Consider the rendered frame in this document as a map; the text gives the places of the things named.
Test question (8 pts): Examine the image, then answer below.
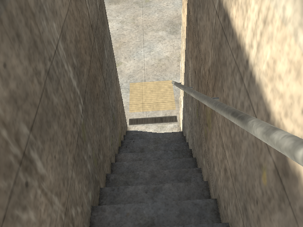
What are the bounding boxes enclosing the stairs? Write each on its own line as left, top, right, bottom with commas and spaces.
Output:
89, 123, 230, 227

